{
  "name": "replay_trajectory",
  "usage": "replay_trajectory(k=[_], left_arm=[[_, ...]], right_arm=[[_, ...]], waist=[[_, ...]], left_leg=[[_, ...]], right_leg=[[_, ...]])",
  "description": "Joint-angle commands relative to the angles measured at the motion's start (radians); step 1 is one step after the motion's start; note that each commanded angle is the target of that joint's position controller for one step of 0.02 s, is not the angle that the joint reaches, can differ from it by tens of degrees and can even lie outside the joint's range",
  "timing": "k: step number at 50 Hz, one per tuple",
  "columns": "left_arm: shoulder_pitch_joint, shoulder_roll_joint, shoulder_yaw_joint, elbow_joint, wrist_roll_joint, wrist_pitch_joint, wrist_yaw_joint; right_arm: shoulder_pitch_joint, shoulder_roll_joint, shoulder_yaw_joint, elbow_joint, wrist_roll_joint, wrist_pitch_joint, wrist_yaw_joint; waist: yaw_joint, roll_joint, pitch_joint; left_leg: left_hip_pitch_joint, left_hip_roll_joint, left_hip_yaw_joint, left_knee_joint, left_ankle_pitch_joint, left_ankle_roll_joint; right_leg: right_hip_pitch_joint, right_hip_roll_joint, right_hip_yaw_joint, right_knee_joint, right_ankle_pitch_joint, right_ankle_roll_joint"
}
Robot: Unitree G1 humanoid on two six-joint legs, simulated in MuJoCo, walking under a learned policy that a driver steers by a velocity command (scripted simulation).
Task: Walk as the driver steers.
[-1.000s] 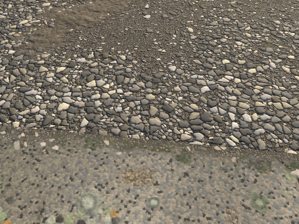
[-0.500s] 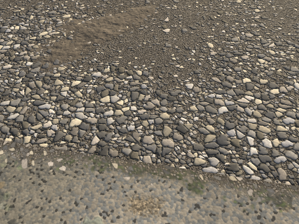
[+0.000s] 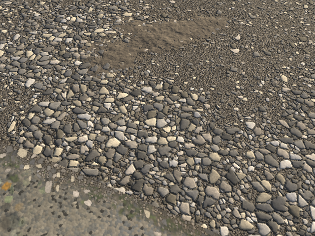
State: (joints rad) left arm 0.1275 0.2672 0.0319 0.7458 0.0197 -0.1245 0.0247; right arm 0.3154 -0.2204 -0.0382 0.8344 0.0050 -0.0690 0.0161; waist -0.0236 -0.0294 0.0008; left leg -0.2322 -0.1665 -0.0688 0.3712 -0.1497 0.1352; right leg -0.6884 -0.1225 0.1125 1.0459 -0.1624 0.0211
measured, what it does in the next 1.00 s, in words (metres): walks ahead, turning left: right foot, then left foot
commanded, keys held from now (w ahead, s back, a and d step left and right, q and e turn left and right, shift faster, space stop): w+q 0.38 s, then w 0.36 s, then w+e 0.26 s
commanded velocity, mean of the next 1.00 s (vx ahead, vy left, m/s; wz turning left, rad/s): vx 0.50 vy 0.00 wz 0.29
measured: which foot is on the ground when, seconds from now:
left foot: down 0.00-0.24, up 0.26-0.70, down 0.72-1.00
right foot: up 0.00-0.20, down 0.22-0.72, up 0.74-1.00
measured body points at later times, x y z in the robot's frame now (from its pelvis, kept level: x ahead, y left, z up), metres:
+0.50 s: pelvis +0.25 -0.04 +0.00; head +0.27 -0.04 +0.45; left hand +0.22 +0.23 -0.12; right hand +0.47 -0.26 -0.10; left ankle +0.28 +0.14 -0.66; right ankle +0.26 -0.15 -0.74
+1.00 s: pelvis +0.46 +0.11 +0.00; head +0.46 +0.13 +0.45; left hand +0.49 +0.40 -0.12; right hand +0.59 -0.14 -0.11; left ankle +0.43 +0.17 -0.74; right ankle +0.57 -0.04 -0.66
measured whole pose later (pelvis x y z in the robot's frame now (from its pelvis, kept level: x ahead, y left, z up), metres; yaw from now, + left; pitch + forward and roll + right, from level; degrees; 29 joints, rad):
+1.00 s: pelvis +0.46 +0.11 +0.00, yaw +15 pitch +0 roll +1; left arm 0.24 0.30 0.08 0.80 -0.01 -0.04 -0.01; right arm 0.34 -0.24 -0.06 0.79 -0.03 -0.09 0.02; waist -0.02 -0.06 0.01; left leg -0.16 -0.04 0.12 0.36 -0.21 0.08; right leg -0.65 -0.06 0.08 1.08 -0.09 -0.02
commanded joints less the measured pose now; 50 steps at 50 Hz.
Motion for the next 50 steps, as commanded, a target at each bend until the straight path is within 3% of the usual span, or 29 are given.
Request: replay_trajectory(k=[1,3,7,9,10,11,12,13,14,15,16,17,18,20,24,29,33,35,36,37,38,39,40,41,42,44,48,49,50], left_arm=[[-0.024,0.035,0.007,-0.075,0.008,0.01,0.014],[-0.094,0.028,0.003,-0.103,-0.005,0.008,0.011],[-0.158,0.07,0.018,-0.15,-0.023,-0.013,-0.015],[-0.128,0.094,0.032,-0.153,-0.027,-0.025,-0.028],[-0.058,0.1,0.04,-0.135,-0.026,-0.031,-0.028],[0.055,0.129,0.055,-0.114,-0.019,-0.035,-0.023],[0.237,0.198,0.072,-0.093,-0.007,-0.035,-0.015],[0.308,0.245,0.087,-0.062,-0.008,-0.019,-0.019],[0.257,0.138,0.067,-0.094,-0.023,-0.01,-0.017],[0.236,0.097,0.056,-0.097,-0.027,0.001,-0.012],[0.19,0.089,0.049,-0.096,-0.022,0.006,-0.014],[0.153,0.077,0.045,-0.089,-0.017,0.009,-0.017],[0.131,0.067,0.041,-0.087,-0.008,0.009,-0.019],[0.136,0.058,0.043,-0.063,-0.011,0.002,-0.032],[0.18,0.099,0.058,-0.009,-0.011,-0.006,-0.042],[0.208,0.148,0.062,0.024,-0.039,0.016,-0.035],[0.262,0.189,0.068,0.067,-0.05,0.042,-0.035],[0.245,0.193,0.061,0.084,-0.056,0.053,-0.026],[0.241,0.169,0.05,0.082,-0.048,0.052,-0.024],[0.242,0.111,0.027,0.043,-0.024,0.043,-0.022],[0.319,0.021,-0.002,0.027,-0.03,0.019,-0.028],[0.265,0.133,0.027,0.031,-0.059,0.009,-0.032],[0.216,0.156,0.039,0.017,-0.073,0.011,-0.032],[0.198,0.144,0.04,0.022,-0.059,0.019,-0.024],[0.204,0.133,0.047,0.029,-0.045,0.033,-0.021],[0.232,0.102,0.05,0.041,-0.05,0.066,-0.021],[0.202,0.062,0.05,0.028,-0.025,0.085,-0.026],[0.228,0.063,0.055,0.043,-0.022,0.087,-0.035],[0.181,0.11,0.075,0.016,-0.037,0.086,-0.035]], right_arm=[[-0.002,-0.153,-0.039,-0.081,0.012,-0.012,-0.026],[0.037,-0.161,-0.042,-0.08,0.02,-0.005,-0.029],[0.083,-0.15,-0.041,-0.078,0.025,0.01,-0.033],[0.072,-0.161,-0.044,-0.087,0.021,0.019,-0.038],[0.049,-0.152,-0.04,-0.098,0.019,0.024,-0.04],[0.028,-0.121,-0.029,-0.111,0.014,0.023,-0.039],[0.03,-0.048,-0.004,-0.133,0.001,0.018,-0.035],[0.171,-0.041,0.002,-0.161,0.035,0.007,-0.03],[0.162,-0.16,-0.022,-0.13,0.043,0.005,-0.03],[0.049,-0.194,-0.035,-0.145,0.037,0.013,-0.028],[0.006,-0.169,-0.032,-0.156,0.029,0.017,-0.027],[-0.011,-0.157,-0.037,-0.165,0.021,0.019,-0.027],[0.004,-0.146,-0.039,-0.166,0.028,0.025,-0.022],[0.014,-0.108,-0.034,-0.169,0.03,0.037,-0.02],[-0.066,-0.078,-0.02,-0.198,0.018,0.039,-0.02],[-0.229,-0.061,0.004,-0.225,0.011,0.01,0.014],[-0.285,-0.107,-0.008,-0.258,0.016,0.001,0.026],[-0.169,-0.151,-0.035,-0.233,0.008,-0.002,0.016],[-0.005,-0.204,-0.064,-0.184,0.005,0.002,0.007],[0.17,-0.299,-0.09,-0.158,-0.008,0.008,-0.007],[0.173,-0.325,-0.086,-0.157,-0.01,0.008,0.002],[0.138,-0.232,-0.061,-0.157,0.003,0.004,0.006],[0.073,-0.194,-0.048,-0.162,0.004,0.001,0.008],[0.003,-0.162,-0.039,-0.167,0.0,-0.003,0.012],[-0.043,-0.132,-0.033,-0.166,-0.004,-0.012,0.016],[-0.065,-0.112,-0.034,-0.152,-0.016,-0.03,0.017],[-0.02,-0.154,-0.058,-0.109,-0.035,-0.041,-0.006],[0.013,-0.168,-0.065,-0.088,-0.038,-0.045,-0.009],[0.008,-0.148,-0.055,-0.106,-0.03,-0.054,-0.01]], waist=[[0.006,0.078,0.017],[-0.03,0.098,-0.002],[-0.05,0.121,-0.024],[-0.024,0.145,-0.031],[0.017,0.157,-0.046],[0.072,0.151,-0.105],[0.137,0.008,-0.242],[0.068,-0.371,-0.354],[0.086,-0.203,-0.25],[0.111,-0.082,-0.119],[0.089,0.001,-0.044],[0.064,-0.009,0.0],[0.042,-0.047,0.017],[0.029,-0.07,0.015],[0.035,-0.03,0.021],[0.088,-0.042,0.043],[0.087,-0.063,0.07],[0.0,-0.076,0.002],[-0.073,-0.048,-0.102],[-0.127,0.105,-0.247],[-0.068,0.325,-0.336],[-0.081,0.21,-0.232],[-0.056,0.178,-0.119],[-0.021,0.112,-0.079],[0.009,0.115,-0.042],[0.041,0.139,-0.04],[0.048,0.065,-0.048],[0.044,0.077,-0.07],[0.045,0.041,-0.038]], left_leg=[[-0.16,0.201,-0.201,-0.134,0.114,0.141],[-0.101,0.202,-0.23,-0.101,0.064,0.116],[0.026,0.249,-0.355,0.003,0.0,0.106],[0.05,0.263,-0.414,0.058,-0.001,0.096],[0.04,0.245,-0.418,0.106,0.014,0.08],[-0.017,0.203,-0.378,0.232,0.028,0.046],[-0.167,0.123,-0.249,0.568,-0.124,-0.006],[-0.486,0.032,-0.135,0.836,-0.457,-0.053],[-0.613,0.125,-0.152,0.973,-0.402,-0.077],[-0.645,0.15,-0.124,1.018,-0.294,-0.091],[-0.615,0.177,-0.102,0.996,-0.219,-0.102],[-0.592,0.205,-0.101,0.944,-0.169,-0.107],[-0.542,0.232,-0.084,0.918,-0.147,-0.111],[-0.496,0.244,-0.048,0.879,-0.127,-0.12],[-0.537,0.252,-0.067,0.675,-0.016,-0.12],[-0.391,0.246,0.062,0.344,0.149,-0.115],[-0.335,0.218,0.083,0.208,0.032,-0.076],[-0.127,0.161,0.13,0.136,0.012,-0.028],[0.098,0.164,0.113,0.146,0.035,0.006],[0.402,0.39,-0.181,0.133,0.01,0.102],[0.539,0.562,-0.609,-0.048,-0.166,0.221],[0.45,0.547,-0.572,-0.092,-0.247,0.181],[0.33,0.52,-0.416,-0.098,-0.177,0.139],[0.224,0.474,-0.307,-0.113,-0.088,0.108],[0.142,0.434,-0.212,-0.136,-0.005,0.086],[0.071,0.396,-0.102,-0.17,0.112,0.07],[0.048,0.379,0.069,-0.134,0.411,0.092],[0.094,0.433,0.04,-0.081,0.458,0.1],[0.087,0.403,0.068,-0.092,0.352,0.073]], right_leg=[[0.113,0.057,-0.069,-0.238,0.181,0.028],[0.128,0.091,-0.063,-0.38,0.226,0.031],[0.157,0.125,-0.031,-0.514,0.169,0.012],[0.239,0.139,-0.034,-0.554,0.08,-0.018],[0.334,0.142,-0.046,-0.598,0.075,-0.043],[0.511,0.09,-0.019,-0.608,0.078,-0.083],[0.791,-0.115,0.177,-0.607,0.065,-0.162],[1.041,-0.329,0.657,-0.698,-0.192,-0.327],[0.986,-0.326,0.688,-0.739,-0.385,-0.301],[0.873,-0.278,0.521,-0.744,-0.34,-0.253],[0.751,-0.223,0.389,-0.77,-0.216,-0.23],[0.669,-0.176,0.296,-0.791,-0.119,-0.216],[0.602,-0.136,0.204,-0.816,-0.051,-0.201],[0.541,-0.101,0.097,-0.851,0.047,-0.213],[0.574,-0.113,0.015,-0.882,0.181,-0.248],[0.539,-0.091,-0.09,-0.873,0.146,-0.219],[0.632,-0.155,-0.06,-0.825,0.142,-0.199],[0.646,-0.127,-0.1,-0.672,0.362,-0.163],[0.582,-0.076,-0.154,-0.465,0.451,-0.129],[0.326,0.01,-0.212,-0.084,0.19,-0.07],[0.037,0.147,-0.094,0.169,-0.397,-0.047],[-0.058,0.098,-0.007,0.248,-0.373,-0.058],[-0.072,0.062,-0.021,0.242,-0.289,-0.071],[-0.026,0.025,-0.027,0.195,-0.21,-0.069],[0.021,0.002,-0.017,0.142,-0.148,-0.064],[0.099,-0.002,-0.009,0.1,-0.085,-0.059],[0.11,0.048,-0.035,0.051,0.1,-0.028],[0.08,0.039,-0.004,0.098,0.141,-0.033],[0.042,0.064,0.018,0.029,0.209,-0.044]])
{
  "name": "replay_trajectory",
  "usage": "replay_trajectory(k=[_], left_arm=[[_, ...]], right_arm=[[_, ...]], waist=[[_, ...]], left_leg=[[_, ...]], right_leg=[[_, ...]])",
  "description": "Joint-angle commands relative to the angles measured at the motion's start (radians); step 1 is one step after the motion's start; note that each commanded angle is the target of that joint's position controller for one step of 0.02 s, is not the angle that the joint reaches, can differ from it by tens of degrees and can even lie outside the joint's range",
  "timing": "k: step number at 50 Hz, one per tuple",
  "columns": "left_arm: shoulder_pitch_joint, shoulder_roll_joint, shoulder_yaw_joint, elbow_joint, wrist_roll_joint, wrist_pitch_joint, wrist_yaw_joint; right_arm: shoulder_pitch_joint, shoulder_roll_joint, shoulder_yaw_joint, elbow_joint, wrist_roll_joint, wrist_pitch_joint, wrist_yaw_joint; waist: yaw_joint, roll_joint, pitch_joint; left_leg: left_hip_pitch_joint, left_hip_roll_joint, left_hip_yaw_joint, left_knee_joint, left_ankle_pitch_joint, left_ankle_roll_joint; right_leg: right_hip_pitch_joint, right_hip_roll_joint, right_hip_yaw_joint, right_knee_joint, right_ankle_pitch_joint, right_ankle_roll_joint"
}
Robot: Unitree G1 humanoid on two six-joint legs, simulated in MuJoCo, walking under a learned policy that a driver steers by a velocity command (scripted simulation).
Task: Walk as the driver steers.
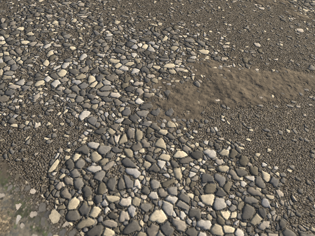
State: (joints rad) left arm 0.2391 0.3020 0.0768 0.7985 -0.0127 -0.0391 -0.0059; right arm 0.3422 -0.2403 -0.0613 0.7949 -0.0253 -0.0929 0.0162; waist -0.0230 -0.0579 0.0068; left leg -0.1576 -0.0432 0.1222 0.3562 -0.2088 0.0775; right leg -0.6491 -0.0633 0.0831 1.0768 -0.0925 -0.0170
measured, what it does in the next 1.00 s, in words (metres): goes down, turning right: right foot 0.19 m lower, then left foot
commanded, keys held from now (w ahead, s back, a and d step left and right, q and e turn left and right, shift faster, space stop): w+e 0.86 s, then w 0.08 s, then no key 0.06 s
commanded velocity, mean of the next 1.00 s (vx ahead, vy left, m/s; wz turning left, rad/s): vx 0.50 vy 0.00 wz -0.52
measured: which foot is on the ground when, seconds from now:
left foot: down 0.00-0.44, up 0.46-0.82, down 0.84-1.00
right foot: up 0.00-0.42, down 0.44-0.84, up 0.86-1.00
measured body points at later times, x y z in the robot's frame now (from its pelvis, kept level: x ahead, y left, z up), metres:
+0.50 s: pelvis +0.26 -0.10 -0.20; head +0.30 -0.11 +0.25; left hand +0.52 +0.07 -0.30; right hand +0.15 -0.36 -0.32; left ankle +0.10 +0.08 -0.61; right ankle +0.30 -0.21 -0.93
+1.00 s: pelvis +0.57 -0.16 -0.20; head +0.59 -0.15 +0.25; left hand +0.81 +0.01 -0.33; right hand +0.50 -0.44 -0.30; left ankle +0.67 -0.09 -0.93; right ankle +0.45 -0.25 -0.84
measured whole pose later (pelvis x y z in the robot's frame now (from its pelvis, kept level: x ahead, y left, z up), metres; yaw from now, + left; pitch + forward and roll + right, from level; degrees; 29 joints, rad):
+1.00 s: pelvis +0.57 -0.16 -0.20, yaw -35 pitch +2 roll +0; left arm 0.28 0.28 0.08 0.78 -0.02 -0.03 0.01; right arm 0.29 -0.24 -0.07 0.75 -0.02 -0.10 0.01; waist -0.02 -0.05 -0.02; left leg -0.37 0.01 0.03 0.54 -0.21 0.01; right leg -0.53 0.02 0.08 1.24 -0.36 -0.03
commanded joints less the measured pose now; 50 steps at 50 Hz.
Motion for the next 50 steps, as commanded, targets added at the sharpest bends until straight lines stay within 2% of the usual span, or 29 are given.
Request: replay_trajectory(k=[1,3,5,7,15,18,20,21,22,23,24,25,26,27,29,30,31,32,33,34,35,37,41,42,43,44,45,47,50], left_arm=[[0.024,0.063,0.029,-0.052,-0.004,0.002,-0.006],[-0.05,0.069,0.037,-0.087,-0.005,-0.004,-0.015],[-0.105,0.055,0.039,-0.119,0.01,-0.002,-0.031],[-0.105,0.038,0.037,-0.137,0.024,0.008,-0.051],[-0.292,-0.012,0.004,-0.239,-0.013,0.033,-0.123],[-0.3,-0.02,-0.001,-0.213,-0.02,0.031,-0.119],[-0.151,0.03,0.026,-0.133,-0.014,0.015,-0.102],[0.055,0.069,0.053,-0.069,-0.032,0.013,-0.085],[0.273,0.162,0.085,0.011,0.0,0.008,-0.062],[0.349,0.262,0.088,0.066,0.036,0.004,-0.047],[0.361,0.265,0.074,0.052,0.029,0.004,-0.043],[0.329,0.187,0.056,0.024,0.009,0.015,-0.037],[0.291,0.174,0.048,0.043,-0.019,0.027,-0.029],[0.243,0.19,0.046,0.073,-0.033,0.041,-0.014],[0.066,0.125,0.013,0.01,-0.008,0.021,-0.02],[0.008,0.068,-0.01,0.004,0.003,0.004,-0.021],[-0.027,0.057,-0.014,-0.01,0.009,-0.011,-0.019],[-0.133,0.099,-0.014,-0.058,0.021,-0.022,0.005],[-0.132,0.122,-0.003,-0.075,0.031,-0.032,0.027],[-0.078,0.118,0.002,-0.061,0.018,-0.037,0.04],[-0.028,0.129,0.006,-0.044,-0.001,-0.041,0.047],[0.027,0.122,0.013,-0.018,-0.034,-0.038,0.049],[0.146,0.062,0.019,0.003,-0.009,-0.003,0.036],[0.152,0.0,-0.001,-0.012,0.004,-0.003,0.025],[0.322,-0.101,-0.025,-0.027,-0.011,-0.017,0.017],[0.307,-0.052,-0.026,-0.029,-0.033,-0.03,0.011],[0.208,0.033,0.001,-0.029,-0.039,-0.026,0.014],[-0.002,0.058,0.009,-0.102,-0.006,-0.014,0.017],[0.055,0.018,0.014,-0.093,0.002,0.007,0.012]], right_arm=[[-0.015,-0.132,-0.034,-0.062,0.005,-0.034,-0.015],[0.021,-0.115,-0.032,-0.044,0.02,-0.037,-0.035],[0.014,-0.133,-0.039,-0.053,0.012,-0.039,-0.059],[0.046,-0.123,-0.038,-0.039,0.02,-0.031,-0.078],[0.135,-0.157,-0.049,-0.084,0.019,0.031,-0.093],[0.127,-0.168,-0.044,-0.086,0.033,0.049,-0.095],[0.156,-0.17,-0.04,-0.064,0.039,0.047,-0.087],[0.082,-0.184,-0.048,-0.023,0.055,0.034,-0.085],[-0.009,-0.154,-0.035,-0.014,0.07,0.012,-0.075],[0.091,-0.04,-0.012,-0.023,0.034,-0.008,-0.065],[0.136,-0.062,0.016,-0.073,0.059,-0.04,-0.045],[0.05,-0.104,0.009,-0.106,0.07,-0.049,-0.045],[-0.02,-0.096,0.012,-0.161,0.062,-0.046,-0.058],[-0.052,-0.049,0.028,-0.183,0.077,-0.04,-0.07],[-0.05,-0.067,0.031,-0.167,0.059,-0.014,-0.078],[-0.067,-0.04,0.039,-0.167,0.046,-0.01,-0.075],[-0.101,-0.067,0.031,-0.184,0.041,-0.009,-0.074],[-0.161,-0.104,0.021,-0.224,0.01,-0.015,-0.074],[-0.158,-0.103,0.011,-0.216,-0.037,-0.029,-0.068],[-0.184,-0.076,0.01,-0.217,-0.028,-0.037,-0.058],[-0.198,-0.063,0.008,-0.227,0.004,-0.034,-0.052],[-0.238,-0.082,0.002,-0.245,0.048,-0.014,-0.049],[-0.164,-0.132,-0.034,-0.226,0.038,-0.019,-0.027],[-0.032,-0.168,-0.046,-0.206,0.021,-0.028,-0.023],[0.125,-0.26,-0.073,-0.161,0.003,-0.027,-0.018],[0.23,-0.247,-0.077,-0.111,0.017,-0.024,-0.001],[0.194,-0.174,-0.056,-0.104,0.023,-0.022,0.0],[0.0,-0.122,-0.036,-0.112,0.007,-0.01,-0.002],[-0.117,-0.086,-0.021,-0.098,0.004,-0.023,-0.001]], waist=[[0.03,0.107,-0.023],[0.028,0.129,0.028],[0.018,0.127,0.083],[0.009,0.129,0.05],[-0.139,0.064,0.109],[-0.161,0.074,0.131],[-0.101,0.067,0.054],[0.037,0.144,-0.017],[0.204,0.037,-0.07],[0.164,-0.261,-0.165],[0.172,-0.211,-0.418],[0.196,-0.067,-0.48],[0.146,0.042,-0.41],[0.087,0.027,-0.351],[-0.024,0.144,-0.115],[-0.054,0.113,-0.009],[-0.076,0.082,0.071],[-0.099,0.062,0.161],[-0.08,0.05,0.079],[-0.048,0.016,-0.002],[-0.029,-0.019,-0.031],[-0.003,-0.051,0.004],[-0.005,-0.066,-0.006],[-0.067,-0.027,-0.114],[-0.028,0.313,-0.296],[-0.063,0.456,-0.349],[-0.085,0.308,-0.187],[-0.041,0.161,-0.012],[0.049,0.196,-0.025]], left_leg=[[0.017,0.29,-0.127,-0.069,0.371,0.122],[0.104,0.332,-0.159,-0.031,0.264,0.087],[0.002,0.281,-0.07,-0.014,0.172,0.054],[0.008,0.296,-0.059,0.126,0.112,0.062],[0.066,0.403,-0.11,0.407,-0.006,0.04],[0.004,0.387,-0.035,0.505,0.081,-0.011],[-0.033,0.375,0.028,0.728,0.334,-0.027],[-0.194,0.399,-0.017,0.924,0.3,-0.037],[-0.281,0.245,0.093,1.354,0.104,-0.096],[-0.772,0.096,0.066,1.916,-0.767,-0.163],[-0.907,0.134,-0.13,1.952,-0.737,-0.176],[-0.94,0.164,-0.167,1.882,-0.681,-0.169],[-1.026,0.143,-0.129,1.838,-0.577,-0.18],[-1.084,0.148,-0.128,1.798,-0.492,-0.18],[-1.023,0.211,-0.213,1.619,-0.4,-0.131],[-1.041,0.226,-0.25,1.547,-0.325,-0.115],[-1.036,0.232,-0.232,1.331,-0.16,-0.105],[-0.764,0.207,-0.192,0.928,0.022,-0.126],[-0.416,0.167,-0.155,0.696,0.288,-0.148],[-0.213,0.118,-0.127,0.583,0.459,-0.178],[-0.166,0.104,-0.15,0.488,0.516,-0.193],[-0.26,0.096,-0.194,0.274,0.407,-0.186],[-0.185,0.06,-0.149,0.175,0.124,-0.1],[0.038,0.14,-0.205,0.235,0.168,-0.05],[0.42,0.396,-0.618,0.16,0.029,0.114],[0.473,0.494,-1.02,-0.046,-0.296,0.183],[0.391,0.452,-0.928,-0.065,-0.435,0.148],[0.069,0.353,-0.608,-0.072,-0.217,0.113],[-0.107,0.275,-0.369,-0.092,0.296,0.099]], right_leg=[[-0.023,0.012,0.044,-0.03,0.178,-0.013],[-0.139,0.002,0.135,-0.096,0.208,-0.034],[-0.078,0.029,0.072,-0.257,0.369,-0.039],[-0.079,0.015,0.108,-0.288,0.499,-0.034],[-0.209,-0.007,-0.006,-0.445,0.407,-0.007],[-0.04,0.005,-0.086,-0.588,0.419,-0.015],[0.216,0.063,-0.165,-0.632,0.465,-0.053],[0.52,0.005,-0.084,-0.682,0.563,-0.119],[0.749,0.014,-0.14,-0.774,0.77,-0.182],[1.207,-0.114,0.013,-0.435,1.164,-0.292],[1.36,-0.225,0.224,-0.315,1.022,-0.418],[1.301,-0.24,0.265,-0.403,0.765,-0.434],[1.165,-0.253,0.371,-0.544,0.469,-0.432],[1.015,-0.316,0.546,-0.68,0.034,-0.436],[0.579,-0.344,0.587,-0.724,-0.237,-0.396],[0.406,-0.317,0.539,-0.708,-0.245,-0.358],[0.3,-0.228,0.438,-0.743,-0.258,-0.306],[-0.013,-0.087,0.261,-0.848,-0.15,-0.259],[-0.147,0.023,0.138,-0.829,-0.063,-0.227],[-0.155,0.039,0.099,-0.85,-0.05,-0.219],[-0.068,0.01,0.117,-0.861,-0.046,-0.22],[0.206,-0.043,0.195,-0.826,-0.092,-0.202],[0.424,-0.034,0.286,-0.57,-0.067,-0.137],[0.345,0.037,0.221,-0.34,-0.064,-0.105],[0.025,0.178,0.112,0.067,-0.332,-0.034],[-0.163,0.177,0.134,0.289,-0.497,-0.015],[-0.273,0.132,0.14,0.382,-0.428,-0.017],[-0.205,0.044,0.065,0.272,-0.263,-0.033],[0.007,0.021,0.024,0.099,-0.219,-0.007]])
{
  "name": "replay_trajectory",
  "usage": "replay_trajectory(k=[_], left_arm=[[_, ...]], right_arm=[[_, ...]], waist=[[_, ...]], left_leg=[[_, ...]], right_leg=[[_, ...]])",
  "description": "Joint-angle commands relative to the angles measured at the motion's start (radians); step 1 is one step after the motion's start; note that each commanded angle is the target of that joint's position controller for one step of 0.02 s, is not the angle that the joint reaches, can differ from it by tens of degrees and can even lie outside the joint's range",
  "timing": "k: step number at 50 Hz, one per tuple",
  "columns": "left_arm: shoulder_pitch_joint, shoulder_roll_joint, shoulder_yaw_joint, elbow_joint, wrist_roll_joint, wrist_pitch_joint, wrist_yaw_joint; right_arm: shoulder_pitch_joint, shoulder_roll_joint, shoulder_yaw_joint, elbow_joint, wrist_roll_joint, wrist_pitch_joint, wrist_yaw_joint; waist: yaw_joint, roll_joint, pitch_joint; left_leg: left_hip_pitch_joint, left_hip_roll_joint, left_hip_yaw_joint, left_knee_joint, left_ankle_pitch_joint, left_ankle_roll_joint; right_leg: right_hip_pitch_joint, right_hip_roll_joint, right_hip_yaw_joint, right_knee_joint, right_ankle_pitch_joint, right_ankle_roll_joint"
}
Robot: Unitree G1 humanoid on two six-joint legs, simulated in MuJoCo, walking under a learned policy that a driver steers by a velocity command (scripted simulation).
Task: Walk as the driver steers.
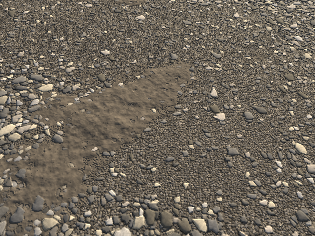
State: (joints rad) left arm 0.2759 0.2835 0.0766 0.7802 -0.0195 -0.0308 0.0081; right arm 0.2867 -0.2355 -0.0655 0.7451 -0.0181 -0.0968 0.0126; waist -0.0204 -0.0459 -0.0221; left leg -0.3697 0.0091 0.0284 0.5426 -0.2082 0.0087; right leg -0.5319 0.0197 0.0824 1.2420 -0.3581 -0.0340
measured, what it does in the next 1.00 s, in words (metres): walks ahead: right foot, then left foot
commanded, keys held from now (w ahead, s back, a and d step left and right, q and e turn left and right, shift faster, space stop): no key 1.00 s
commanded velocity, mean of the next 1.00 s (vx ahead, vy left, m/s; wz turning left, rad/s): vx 0.09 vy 0.00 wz -0.08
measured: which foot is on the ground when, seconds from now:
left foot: down 0.00-0.28, up 0.30-0.50, down 0.52-1.00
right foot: up 0.00-0.24, down 0.26-1.00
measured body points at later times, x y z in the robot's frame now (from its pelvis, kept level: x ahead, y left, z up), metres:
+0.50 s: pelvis +0.14 -0.02 +0.00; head +0.16 -0.03 +0.45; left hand +0.30 +0.20 -0.11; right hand +0.23 -0.29 -0.13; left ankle +0.14 +0.13 -0.73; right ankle +0.19 -0.13 -0.73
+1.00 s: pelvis +0.17 +0.00 +0.00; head +0.19 +0.00 +0.45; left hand +0.28 +0.25 -0.13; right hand +0.23 -0.26 -0.14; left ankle +0.15 +0.13 -0.73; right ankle +0.19 -0.13 -0.73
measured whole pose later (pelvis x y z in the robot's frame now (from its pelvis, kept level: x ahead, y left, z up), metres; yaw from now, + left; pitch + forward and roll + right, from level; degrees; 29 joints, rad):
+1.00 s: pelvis +0.17 +0.00 +0.00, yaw -2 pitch -2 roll +0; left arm 0.15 0.22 0.06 0.97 0.00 0.03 0.04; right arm 0.17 -0.21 -0.03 1.07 0.00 -0.01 -0.02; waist -0.01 0.00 0.05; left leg -0.15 0.02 -0.01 0.50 -0.32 -0.02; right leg -0.23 0.01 0.02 0.51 -0.24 0.00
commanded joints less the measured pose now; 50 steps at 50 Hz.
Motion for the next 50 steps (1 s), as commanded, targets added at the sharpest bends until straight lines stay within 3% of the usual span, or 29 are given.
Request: replay_trajectory(k=[1,3,5,9,12,13,14,15,16,17,18,20,22,24,26,27,28,30,31,35,41,50], left_arm=[[0.024,0.02,0.009,-0.074,0.015,0.002,0.002],[-0.02,-0.015,-0.006,-0.085,0.031,0.003,0.003],[-0.055,-0.03,-0.016,-0.088,0.03,0.004,-0.002],[-0.143,-0.002,-0.009,-0.115,0.024,0.001,-0.01],[-0.106,0.014,0.004,-0.099,0.034,-0.009,-0.011],[-0.075,0.061,0.018,-0.094,0.041,-0.011,-0.003],[-0.032,0.124,0.031,-0.098,0.056,-0.007,0.005],[-0.018,0.074,0.016,-0.084,0.049,0.003,0.006],[-0.01,0.017,-0.002,-0.072,0.045,0.007,-0.001],[-0.035,0.015,-0.005,-0.068,0.043,0.005,-0.007],[-0.076,0.021,-0.006,-0.073,0.042,0.003,-0.008],[-0.176,0.035,-0.003,-0.082,0.042,0.007,-0.002],[-0.209,0.027,-0.005,-0.07,0.044,0.016,0.009],[-0.216,0.017,-0.01,-0.052,0.029,0.022,0.013],[-0.165,0.0,-0.014,-0.019,0.026,0.021,0.009],[-0.15,0.004,-0.011,-0.015,0.035,0.021,0.007],[-0.146,0.002,-0.01,-0.015,0.033,0.023,0.011],[-0.154,0.014,-0.005,0.003,0.029,0.025,0.022],[-0.148,0.011,-0.004,0.013,0.027,0.029,0.024],[-0.131,0.008,0.001,0.044,0.024,0.033,0.021],[-0.125,0.021,0.006,0.096,0.021,0.043,0.025],[-0.124,0.034,0.004,0.165,0.02,0.052,0.035]], right_arm=[[-0.056,-0.104,-0.02,-0.033,-0.003,-0.025,0.002],[-0.039,-0.134,-0.028,0.001,0.003,-0.027,-0.008],[-0.041,-0.156,-0.032,0.025,0.017,-0.012,-0.022],[-0.01,-0.165,-0.033,0.076,0.035,0.014,-0.037],[-0.02,-0.152,-0.027,0.102,0.047,0.025,-0.037],[0.014,-0.127,-0.02,0.114,0.035,0.024,-0.036],[0.087,-0.082,-0.003,0.116,0.003,0.014,-0.029],[0.119,-0.042,0.019,0.128,-0.004,0.019,-0.024],[0.064,-0.081,0.009,0.125,0.014,0.039,-0.024],[0.012,-0.109,0.001,0.116,0.025,0.059,-0.03],[-0.016,-0.114,-0.004,0.12,0.022,0.079,-0.039],[-0.029,-0.099,-0.003,0.131,0.015,0.103,-0.052],[-0.016,-0.061,0.007,0.156,0.016,0.104,-0.054],[-0.005,-0.05,0.011,0.182,0.01,0.103,-0.049],[-0.037,-0.092,0.008,0.176,-0.01,0.106,-0.043],[-0.052,-0.135,0.001,0.172,-0.001,0.106,-0.043],[-0.082,-0.155,-0.009,0.187,0.015,0.103,-0.043],[-0.111,-0.096,0.004,0.196,0.011,0.085,-0.042],[-0.114,-0.091,0.007,0.204,0.01,0.077,-0.04],[-0.096,-0.092,0.008,0.239,0.018,0.064,-0.037],[-0.099,-0.093,0.012,0.27,0.019,0.071,-0.038],[-0.097,-0.083,0.018,0.303,0.018,0.078,-0.038]], waist=[[0.054,0.171,-0.013],[0.051,0.135,-0.049],[0.042,0.147,-0.085],[0.007,0.169,-0.079],[0.032,0.141,-0.08],[0.028,0.085,-0.108],[-0.006,-0.056,-0.196],[0.008,-0.171,-0.248],[0.03,-0.148,-0.224],[0.033,-0.108,-0.174],[0.022,-0.07,-0.142],[-0.017,-0.076,-0.103],[-0.033,-0.081,-0.107],[-0.051,-0.071,-0.108],[-0.027,-0.028,-0.068],[0.002,0.019,-0.023],[0.023,0.113,0.027],[0.015,0.127,0.034],[0.015,0.131,0.03],[0.011,0.09,-0.01],[0.007,0.056,-0.001],[0.01,0.05,0.021]], left_leg=[[0.106,0.228,-0.226,-0.275,0.474,0.182],[0.131,0.241,-0.158,-0.269,0.649,0.191],[0.137,0.222,-0.09,-0.265,0.646,0.176],[0.181,0.221,-0.071,-0.233,0.554,0.155],[0.194,0.185,-0.069,-0.118,0.457,0.112],[0.16,0.132,-0.042,-0.034,0.386,0.065],[0.008,0.056,0.005,0.134,0.098,0.003],[-0.079,0.029,-0.029,0.264,-0.301,-0.037],[-0.127,0.041,-0.073,0.352,-0.448,-0.056],[-0.163,0.053,-0.087,0.4,-0.447,-0.06],[-0.16,0.066,-0.095,0.397,-0.415,-0.064],[-0.053,0.08,-0.095,0.279,-0.316,-0.074],[0.079,0.05,-0.058,0.154,-0.188,-0.074],[0.184,0.025,-0.026,-0.016,0.003,-0.067],[0.225,0.07,-0.065,-0.093,0.095,-0.041],[0.179,0.094,-0.076,-0.099,0.051,-0.018],[0.074,0.08,-0.078,-0.113,-0.093,0.003],[0.037,0.076,-0.08,-0.151,-0.085,-0.007],[0.048,0.069,-0.076,-0.151,-0.033,-0.015],[0.106,0.06,-0.068,-0.125,0.08,-0.014],[0.127,0.047,-0.058,-0.117,0.127,-0.006],[0.136,0.034,-0.048,-0.132,0.109,-0.005]], right_leg=[[-0.088,-0.052,0.014,-0.135,0.063,0.02],[-0.049,-0.059,-0.003,-0.309,0.134,0.034],[0.039,-0.05,-0.032,-0.458,0.238,0.042],[0.11,-0.028,-0.057,-0.618,0.312,0.033],[0.248,0.003,-0.086,-0.805,0.4,-0.024],[0.361,-0.054,-0.026,-0.824,0.645,-0.052],[0.586,-0.217,0.138,-0.759,0.963,-0.138],[0.628,-0.345,0.273,-0.795,0.944,-0.265],[0.579,-0.346,0.312,-0.837,0.782,-0.29],[0.525,-0.322,0.298,-0.864,0.66,-0.269],[0.463,-0.3,0.267,-0.885,0.585,-0.242],[0.322,-0.249,0.196,-0.925,0.486,-0.192],[0.248,-0.196,0.12,-0.927,0.449,-0.165],[0.229,-0.157,0.077,-0.911,0.336,-0.134],[0.211,-0.111,0.063,-0.908,0.114,-0.058],[0.212,-0.075,0.045,-0.902,0.021,-0.031],[0.255,-0.037,0.003,-0.888,0.041,-0.011],[0.324,-0.036,-0.013,-0.828,0.152,-0.01],[0.341,-0.038,-0.016,-0.811,0.222,-0.014],[0.386,-0.038,-0.028,-0.779,0.362,-0.019],[0.405,-0.039,-0.034,-0.769,0.402,-0.01],[0.41,-0.043,-0.036,-0.78,0.379,-0.001]])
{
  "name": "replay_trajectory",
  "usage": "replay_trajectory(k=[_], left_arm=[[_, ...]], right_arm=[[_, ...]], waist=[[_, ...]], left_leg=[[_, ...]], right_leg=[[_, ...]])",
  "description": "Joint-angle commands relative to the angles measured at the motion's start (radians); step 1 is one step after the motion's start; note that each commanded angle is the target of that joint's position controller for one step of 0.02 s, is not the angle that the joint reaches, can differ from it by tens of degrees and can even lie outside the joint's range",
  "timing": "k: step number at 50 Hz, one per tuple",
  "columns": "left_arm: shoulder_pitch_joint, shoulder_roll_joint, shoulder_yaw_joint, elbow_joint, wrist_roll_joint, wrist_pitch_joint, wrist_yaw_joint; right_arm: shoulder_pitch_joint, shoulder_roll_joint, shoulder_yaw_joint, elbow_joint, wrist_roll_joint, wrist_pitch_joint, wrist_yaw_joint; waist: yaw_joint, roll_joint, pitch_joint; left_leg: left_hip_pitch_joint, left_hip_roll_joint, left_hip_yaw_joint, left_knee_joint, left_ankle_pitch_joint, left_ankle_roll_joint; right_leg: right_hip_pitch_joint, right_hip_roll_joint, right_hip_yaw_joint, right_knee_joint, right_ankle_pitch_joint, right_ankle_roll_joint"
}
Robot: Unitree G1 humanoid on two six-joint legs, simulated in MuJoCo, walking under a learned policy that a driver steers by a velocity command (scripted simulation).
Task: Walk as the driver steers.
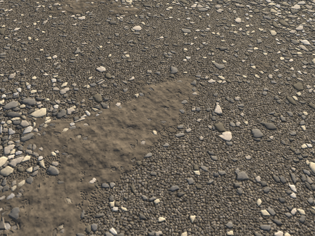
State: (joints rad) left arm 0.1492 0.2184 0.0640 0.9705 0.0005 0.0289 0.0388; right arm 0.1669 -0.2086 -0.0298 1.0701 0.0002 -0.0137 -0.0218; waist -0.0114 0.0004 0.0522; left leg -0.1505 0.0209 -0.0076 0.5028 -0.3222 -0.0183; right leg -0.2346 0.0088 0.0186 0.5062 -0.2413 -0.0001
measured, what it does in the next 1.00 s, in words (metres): stands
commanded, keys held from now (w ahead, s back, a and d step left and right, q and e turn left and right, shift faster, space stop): no key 1.00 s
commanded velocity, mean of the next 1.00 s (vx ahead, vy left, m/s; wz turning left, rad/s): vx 0.00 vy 0.00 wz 0.00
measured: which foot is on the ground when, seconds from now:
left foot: down 0.00-1.00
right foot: down 0.00-1.00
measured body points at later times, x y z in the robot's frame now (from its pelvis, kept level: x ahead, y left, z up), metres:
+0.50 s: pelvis -0.01 +0.00 +0.00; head +0.00 +0.00 +0.45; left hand +0.04 +0.25 -0.15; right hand +0.02 -0.24 -0.15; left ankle -0.03 +0.13 -0.74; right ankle +0.02 -0.12 -0.74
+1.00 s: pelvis +0.00 +0.00 +0.00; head +0.01 +0.00 +0.45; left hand +0.02 +0.24 -0.15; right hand -0.01 -0.23 -0.16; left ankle -0.03 +0.13 -0.74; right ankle +0.02 -0.12 -0.74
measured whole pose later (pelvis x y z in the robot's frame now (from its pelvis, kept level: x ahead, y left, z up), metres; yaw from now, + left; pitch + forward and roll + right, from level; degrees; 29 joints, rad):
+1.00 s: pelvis +0.00 +0.00 +0.00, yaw +0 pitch -1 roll +0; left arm 0.20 0.19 0.02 1.12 0.00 0.02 0.04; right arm 0.30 -0.18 0.00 1.10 0.00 -0.01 -0.04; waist 0.00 0.00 0.04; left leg -0.17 0.01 -0.01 0.49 -0.30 -0.02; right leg -0.25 0.00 0.02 0.50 -0.23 0.00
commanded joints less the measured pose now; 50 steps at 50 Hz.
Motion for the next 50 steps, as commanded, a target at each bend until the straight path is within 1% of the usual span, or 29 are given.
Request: replay_trajectory(k=[1,13,24,34,36,37,50], left_arm=[[0.002,0.1,0.017,-0.019,0.0,-0.007,0.005],[0.005,0.093,0.003,0.059,-0.001,-0.011,0.006],[0.026,0.083,-0.01,0.103,-0.002,-0.014,0.004],[0.052,0.08,-0.019,0.121,-0.002,-0.015,0.004],[0.055,0.073,-0.022,0.124,-0.003,-0.015,0.004],[0.059,0.077,-0.021,0.124,-0.003,-0.016,0.005],[0.088,0.067,-0.027,0.125,-0.004,-0.017,0.006]], right_arm=[[0.024,-0.109,-0.017,-0.019,-0.001,-0.004,-0.004],[0.051,-0.098,-0.007,0.002,-0.003,0.0,-0.011],[0.103,-0.085,0.002,0.016,-0.003,0.001,-0.019],[0.15,-0.074,0.008,0.021,-0.003,-0.001,-0.02],[0.158,-0.068,0.01,0.021,-0.002,-0.001,-0.02],[0.162,-0.07,0.009,0.021,-0.002,-0.001,-0.02],[0.203,-0.057,0.012,0.018,-0.001,-0.001,-0.022]], waist=[[0.001,0.004,-0.05],[0.005,0.004,-0.023],[0.01,-0.001,-0.009],[0.013,0.0,-0.006],[0.013,0.0,-0.004],[0.013,0.001,-0.005],[0.013,0.002,-0.001]], left_leg=[[-0.084,0.02,-0.01,-0.094,0.216,0.022],[-0.092,0.007,-0.003,-0.117,0.135,0.019],[-0.102,0.0,0.0,-0.124,0.099,0.017],[-0.111,-0.003,0.002,-0.122,0.103,0.018],[-0.112,-0.004,0.001,-0.123,0.101,0.017],[-0.113,-0.004,0.002,-0.121,0.105,0.018],[-0.12,-0.006,0.002,-0.115,0.112,0.02]], right_leg=[[0.111,-0.032,0.027,-0.046,0.256,-0.034],[0.083,-0.03,0.023,-0.07,0.171,-0.027],[0.061,-0.028,0.02,-0.087,0.116,-0.024],[0.055,-0.026,0.017,-0.086,0.116,-0.026],[0.052,-0.026,0.017,-0.088,0.111,-0.024],[0.053,-0.025,0.016,-0.085,0.118,-0.026],[0.046,-0.024,0.012,-0.08,0.125,-0.026]])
